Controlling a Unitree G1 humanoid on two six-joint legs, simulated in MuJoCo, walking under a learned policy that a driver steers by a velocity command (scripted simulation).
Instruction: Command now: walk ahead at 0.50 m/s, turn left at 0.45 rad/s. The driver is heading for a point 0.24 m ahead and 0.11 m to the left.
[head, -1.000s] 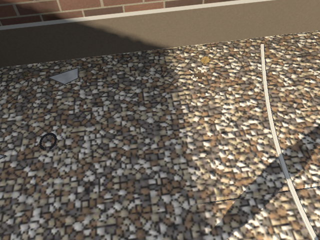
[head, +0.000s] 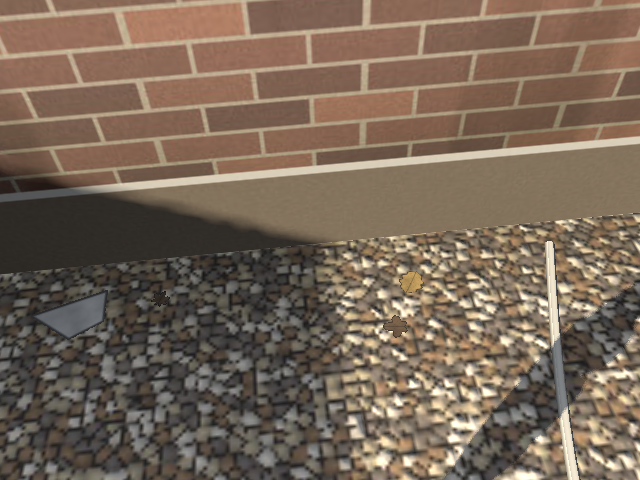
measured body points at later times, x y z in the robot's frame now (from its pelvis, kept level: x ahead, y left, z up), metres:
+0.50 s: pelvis +0.18 +0.03 +0.00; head +0.20 +0.04 +0.45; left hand +0.21 +0.27 -0.16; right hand +0.27 -0.21 -0.14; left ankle +0.21 +0.09 -0.74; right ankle +0.24 -0.12 -0.71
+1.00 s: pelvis +0.23 -0.01 +0.00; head +0.23 -0.01 +0.45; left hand +0.20 +0.21 -0.16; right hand +0.25 -0.24 -0.16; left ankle +0.21 +0.09 -0.74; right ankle +0.23 -0.11 -0.74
